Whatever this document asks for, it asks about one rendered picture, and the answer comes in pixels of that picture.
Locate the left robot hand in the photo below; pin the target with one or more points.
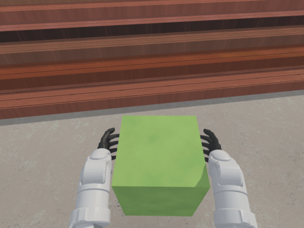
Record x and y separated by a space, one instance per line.
105 141

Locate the left robot forearm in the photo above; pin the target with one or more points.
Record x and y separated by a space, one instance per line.
91 210

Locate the right robot hand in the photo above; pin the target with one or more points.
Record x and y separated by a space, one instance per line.
213 143

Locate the carton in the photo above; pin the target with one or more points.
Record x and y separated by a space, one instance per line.
160 168

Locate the right robot forearm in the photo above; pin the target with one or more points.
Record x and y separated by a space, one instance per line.
230 193

